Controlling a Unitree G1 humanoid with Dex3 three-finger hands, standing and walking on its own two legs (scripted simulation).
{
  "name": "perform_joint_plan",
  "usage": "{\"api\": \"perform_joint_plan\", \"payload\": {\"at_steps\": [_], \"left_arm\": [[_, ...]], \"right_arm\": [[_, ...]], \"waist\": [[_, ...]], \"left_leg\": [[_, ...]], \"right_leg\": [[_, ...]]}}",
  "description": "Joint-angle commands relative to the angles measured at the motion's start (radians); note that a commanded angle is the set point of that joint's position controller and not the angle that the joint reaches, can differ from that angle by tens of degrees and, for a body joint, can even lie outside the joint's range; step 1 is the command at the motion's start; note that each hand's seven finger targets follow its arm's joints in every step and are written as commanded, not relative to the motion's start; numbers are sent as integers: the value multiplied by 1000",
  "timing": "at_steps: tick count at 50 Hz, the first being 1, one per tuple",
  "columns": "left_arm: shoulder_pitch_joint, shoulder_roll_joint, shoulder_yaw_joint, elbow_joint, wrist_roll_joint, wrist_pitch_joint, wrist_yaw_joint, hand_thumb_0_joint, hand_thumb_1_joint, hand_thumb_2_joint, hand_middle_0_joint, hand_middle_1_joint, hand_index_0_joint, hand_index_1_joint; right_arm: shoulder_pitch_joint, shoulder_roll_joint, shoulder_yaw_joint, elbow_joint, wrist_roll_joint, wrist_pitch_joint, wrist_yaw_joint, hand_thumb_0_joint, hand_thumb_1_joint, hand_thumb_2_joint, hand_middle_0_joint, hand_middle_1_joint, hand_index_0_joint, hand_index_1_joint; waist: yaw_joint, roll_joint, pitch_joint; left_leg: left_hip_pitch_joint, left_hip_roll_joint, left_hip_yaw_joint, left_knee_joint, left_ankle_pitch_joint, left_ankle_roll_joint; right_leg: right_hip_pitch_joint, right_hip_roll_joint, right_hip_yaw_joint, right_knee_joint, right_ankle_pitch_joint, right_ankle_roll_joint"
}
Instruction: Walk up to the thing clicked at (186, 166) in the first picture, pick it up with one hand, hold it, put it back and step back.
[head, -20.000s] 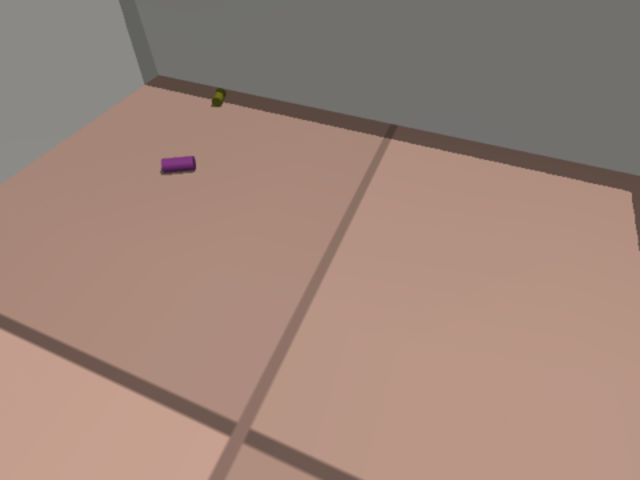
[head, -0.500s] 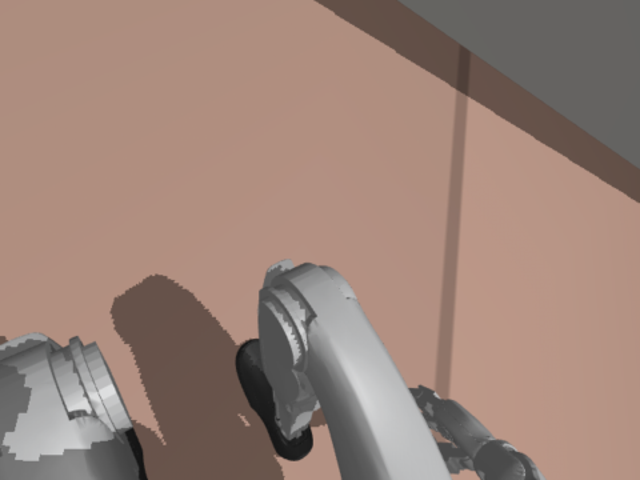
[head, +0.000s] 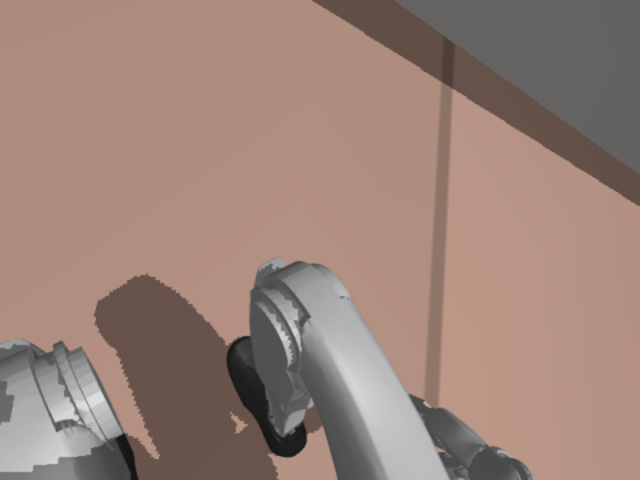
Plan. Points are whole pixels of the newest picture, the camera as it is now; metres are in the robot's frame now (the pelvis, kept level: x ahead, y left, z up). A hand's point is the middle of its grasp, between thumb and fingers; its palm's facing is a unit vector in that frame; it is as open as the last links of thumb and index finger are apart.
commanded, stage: close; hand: left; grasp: from above
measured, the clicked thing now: out of the picture +0.45 +0.36 -0.27
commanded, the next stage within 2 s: settle in 1.66 s
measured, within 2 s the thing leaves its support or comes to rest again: leaves its support in 1.98 s
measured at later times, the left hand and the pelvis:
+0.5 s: hand out of the picture +0.43 +0.34 -0.24, palm faces -0.45 -0.13 -0.88, open 12.2 cm; pelvis +0.00 +0.00 +0.00, yaw -1 degrees
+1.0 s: hand out of the picture +0.43 +0.35 -0.24, palm faces -0.46 -0.12 -0.88, open 10.2 cm; pelvis +0.00 +0.00 +0.00, yaw -1 degrees
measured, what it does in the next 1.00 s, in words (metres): stands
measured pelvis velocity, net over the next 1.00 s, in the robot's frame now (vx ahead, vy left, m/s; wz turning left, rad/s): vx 0.00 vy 0.00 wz -0.01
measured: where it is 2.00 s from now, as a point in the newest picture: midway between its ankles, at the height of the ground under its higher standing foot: (205, 453)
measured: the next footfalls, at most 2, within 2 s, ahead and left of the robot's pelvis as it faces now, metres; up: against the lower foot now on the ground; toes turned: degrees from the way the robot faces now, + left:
none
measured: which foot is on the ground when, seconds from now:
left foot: down 0.00-1.00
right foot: down 0.00-1.00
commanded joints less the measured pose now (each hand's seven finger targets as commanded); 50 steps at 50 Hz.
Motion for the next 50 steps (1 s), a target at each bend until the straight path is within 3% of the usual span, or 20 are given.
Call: {"api": "perform_joint_plan", "payload": {"at_steps": [1, 5, 7, 10, 13, 18, 22, 24, 29, 34, 35, 37, 40, 41, 42, 43, 46, 48, 49, 50], "left_arm": [[-240, 254, 30, -122, -22, -2, 35, 0, -489, 1017, -85, -1013, -81, -1016], [-216, 238, 25, -105, -27, -3, 37, 0, -475, 1017, -90, -1029, -89, -1029], [-234, 218, 5, -115, -32, -5, 33, 0, -361, 938, -135, -1038, -158, -1013], [-241, 268, 35, -126, -35, -4, 36, 0, -303, 892, -171, -1013, -199, -982], [-234, 205, -3, -117, -37, -3, 31, 0, -278, 852, -185, -989, -217, -955], [-240, 244, 20, -121, -46, -5, 35, 0, -222, 843, -225, -983, -259, -946], [-234, 211, -15, -89, -33, 1, 37, 0, -153, 792, -269, -964, -310, -920], [-246, 249, 22, -110, -38, -2, 47, 0, -134, 781, -280, -949, -322, -904], [-264, 228, -7, -122, -21, -1, 46, 0, -73, 755, -341, -908, -380, -867], [-247, 224, -5, -90, -33, -2, 49, 0, -15, 710, -370, -903, -418, -853], [-254, 255, 21, -111, -40, -5, 53, 0, 3, 721, -388, -890, -432, -843], [-267, 228, -7, -125, -34, -2, 44, 0, 27, 695, -410, -863, -454, -817], [-265, 242, 6, -123, -43, 0, 39, 0, 61, 678, -427, -864, -475, -813], [-275, 221, -18, -132, -44, -3, 36, 0, 84, 665, -444, -850, -493, -798], [-247, 244, 5, -111, -41, 2, 34, 0, 88, 662, -462, -827, -506, -780], [-244, 222, -16, -102, -38, 3, 28, 0, 103, 636, -469, -818, -516, -768], [-232, 234, 0, -87, -45, -4, 29, 0, 160, 636, -506, -814, -555, -762], [-237, 204, -30, -92, -45, -3, 18, 0, 176, 649, -532, -800, -575, -754], [-238, 244, -2, -99, -44, -3, 22, 0, 182, 658, -547, -795, -586, -754], [-260, 247, -10, -124, -44, -4, 20, 0, 208, 644, -563, -783, -604, -740]], "right_arm": [[159, -328, -94, -2, 3, -17, -13, 0, -902, -904, 199, 300, 199, 300], [154, -327, -99, -5, -1, -12, -13, 0, -903, -905, 199, 300, 199, 300], [149, -325, -98, -9, 1, -16, -10, 0, -896, -900, 199, 300, 199, 300], [160, -333, -96, -3, 2, -16, -11, 0, -896, -900, 199, 300, 199, 300], [156, -326, -96, -7, -2, -17, -8, 0, -894, -898, 199, 300, 199, 300], [157, -333, -94, 5, 1, -10, -12, 0, -895, -899, 199, 300, 199, 300], [129, -330, -89, -7, 1, -10, -12, 0, -895, -899, 199, 300, 199, 300], [137, -338, -91, -1, 3, -8, -15, 0, -893, -898, 199, 300, 199, 300], [125, -334, -88, -12, 1, -14, -13, 0, -894, -898, 199, 300, 199, 300], [129, -331, -84, -6, -3, -17, -14, 0, -896, -899, 199, 300, 199, 300], [136, -330, -79, 2, -8, -15, -16, 0, -895, -899, 199, 300, 199, 300], [121, -331, -86, -8, -1, -17, -17, 0, -894, -899, 199, 300, 199, 300], [135, -338, -89, 0, 2, -19, -17, 0, -894, -898, 199, 300, 199, 300], [125, -335, -84, -9, -1, -20, -16, 0, -894, -899, 199, 300, 199, 300], [140, -334, -81, 1, -3, -20, -16, 0, -896, -899, 199, 300, 199, 300], [140, -339, -85, -5, -1, -19, -15, 0, -895, -899, 199, 300, 199, 300], [136, -327, -71, 1, -5, -12, -15, 0, -893, -898, 199, 300, 199, 300], [135, -335, -77, -11, -4, -16, -12, 0, -895, -899, 199, 300, 199, 300], [140, -331, -70, -6, -3, -12, -15, 0, -897, -900, 199, 300, 199, 300], [134, -341, -77, -16, 0, -13, -16, 0, -896, -899, 199, 300, 199, 300]], "waist": [[-27, 568, -609], [-19, 569, -627], [-23, 579, -625], [-20, 563, -633], [-29, 542, -623], [-20, 534, -650], [-25, 545, -613], [-18, 562, -636], [-30, 570, -616], [-31, 558, -610], [-26, 557, -626], [-23, 580, -617], [-27, 569, -620], [-30, 581, -626], [-30, 570, -626], [-32, 575, -602], [-29, 551, -608], [-38, 558, -583], [-32, 551, -604], [-29, 555, -613]], "left_leg": [[519, 24, 71, -244, 171, -3], [505, 28, 75, -246, 178, -2], [507, 26, 77, -239, 183, -2], [498, 25, 80, -230, 187, 3], [501, 27, 81, -226, 191, 4], [495, 30, 78, -221, 199, 6], [499, 29, 70, -234, 181, 1], [519, 28, 63, -247, 193, -5], [515, 30, 68, -241, 171, -3], [490, 30, 70, -236, 170, -2], [491, 29, 73, -233, 170, 1], [505, 30, 67, -246, 156, -6], [519, 32, 60, -241, 171, -6], [518, 30, 61, -238, 182, -6], [529, 30, 61, -237, 190, -5], [512, 29, 65, -239, 186, -4], [497, 31, 64, -238, 189, -2], [498, 29, 64, -242, 170, -3], [506, 31, 60, -240, 179, -2], [505, 28, 63, -238, 171, -1]], "right_leg": [[285, 24, -56, -207, 257, -47], [319, 33, -51, -218, 270, -49], [312, 33, -51, -214, 273, -49], [319, 28, -51, -218, 279, -45], [327, 35, -47, -228, 287, -43], [351, 39, -50, -235, 299, -39], [313, 39, -57, -217, 275, -46], [316, 35, -68, -213, 282, -47], [297, 35, -58, -211, 267, -48], [312, 36, -55, -219, 268, -46], [326, 36, -59, -230, 270, -43], [293, 32, -59, -213, 251, -51], [299, 32, -64, -212, 262, -47], [305, 32, -63, -212, 274, -47], [307, 29, -67, -210, 283, -44], [299, 31, -63, -214, 277, -45], [318, 35, -66, -219, 281, -44], [301, 34, -61, -213, 263, -47], [320, 36, -63, -218, 272, -45], [306, 34, -61, -217, 262, -46]]}}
